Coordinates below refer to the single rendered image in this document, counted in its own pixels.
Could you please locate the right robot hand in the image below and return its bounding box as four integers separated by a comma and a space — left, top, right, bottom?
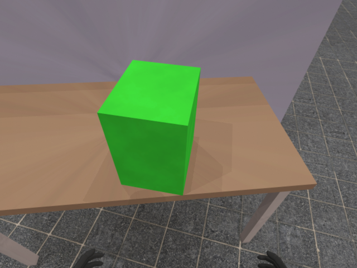
257, 251, 287, 268

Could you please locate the left robot hand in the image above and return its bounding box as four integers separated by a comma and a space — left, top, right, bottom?
73, 248, 104, 268

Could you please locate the table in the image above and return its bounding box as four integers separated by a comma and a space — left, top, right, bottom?
0, 76, 317, 266

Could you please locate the carton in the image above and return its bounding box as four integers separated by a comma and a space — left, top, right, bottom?
97, 60, 201, 195

